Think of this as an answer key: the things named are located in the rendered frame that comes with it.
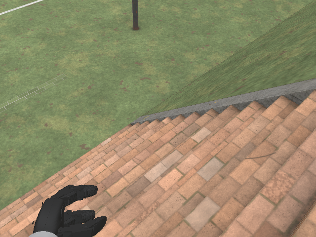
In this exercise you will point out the left robot hand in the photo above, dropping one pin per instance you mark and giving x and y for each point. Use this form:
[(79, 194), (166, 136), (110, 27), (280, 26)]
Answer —
[(53, 219)]

